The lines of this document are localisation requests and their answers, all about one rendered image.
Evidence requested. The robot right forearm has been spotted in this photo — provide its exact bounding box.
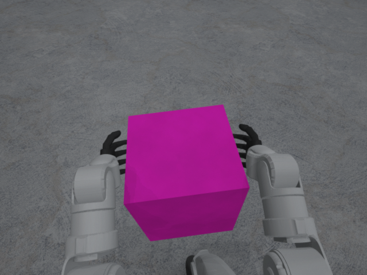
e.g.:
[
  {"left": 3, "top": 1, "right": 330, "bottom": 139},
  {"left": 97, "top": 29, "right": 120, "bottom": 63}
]
[{"left": 246, "top": 145, "right": 333, "bottom": 275}]

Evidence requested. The robot right hand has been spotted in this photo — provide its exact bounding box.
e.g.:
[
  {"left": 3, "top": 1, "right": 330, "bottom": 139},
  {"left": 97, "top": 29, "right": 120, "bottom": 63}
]
[{"left": 233, "top": 124, "right": 262, "bottom": 168}]

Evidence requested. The right robot upper arm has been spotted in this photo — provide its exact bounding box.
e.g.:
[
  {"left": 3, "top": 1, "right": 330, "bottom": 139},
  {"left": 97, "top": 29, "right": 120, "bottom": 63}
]
[{"left": 263, "top": 247, "right": 332, "bottom": 275}]

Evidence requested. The robot left hand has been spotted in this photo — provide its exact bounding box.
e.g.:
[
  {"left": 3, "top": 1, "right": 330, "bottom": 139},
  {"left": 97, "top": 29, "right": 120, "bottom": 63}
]
[{"left": 100, "top": 131, "right": 127, "bottom": 174}]

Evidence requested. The robot left forearm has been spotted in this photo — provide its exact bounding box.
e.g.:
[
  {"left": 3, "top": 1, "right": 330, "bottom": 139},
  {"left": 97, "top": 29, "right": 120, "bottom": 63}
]
[{"left": 61, "top": 154, "right": 122, "bottom": 275}]

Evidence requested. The right robot thigh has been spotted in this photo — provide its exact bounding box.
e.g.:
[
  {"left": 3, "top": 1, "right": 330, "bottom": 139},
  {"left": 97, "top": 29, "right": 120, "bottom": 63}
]
[{"left": 190, "top": 254, "right": 236, "bottom": 275}]

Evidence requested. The left robot upper arm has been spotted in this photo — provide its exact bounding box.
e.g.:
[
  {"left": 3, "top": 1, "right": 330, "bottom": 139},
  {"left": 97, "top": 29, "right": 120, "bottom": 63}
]
[{"left": 67, "top": 262, "right": 126, "bottom": 275}]

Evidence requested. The right robot shin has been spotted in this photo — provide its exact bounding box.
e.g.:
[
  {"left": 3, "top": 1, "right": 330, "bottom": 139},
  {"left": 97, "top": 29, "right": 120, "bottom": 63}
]
[{"left": 193, "top": 250, "right": 210, "bottom": 259}]

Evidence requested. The carton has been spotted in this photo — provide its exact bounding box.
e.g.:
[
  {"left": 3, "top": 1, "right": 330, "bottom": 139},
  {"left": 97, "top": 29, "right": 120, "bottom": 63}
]
[{"left": 124, "top": 105, "right": 249, "bottom": 241}]

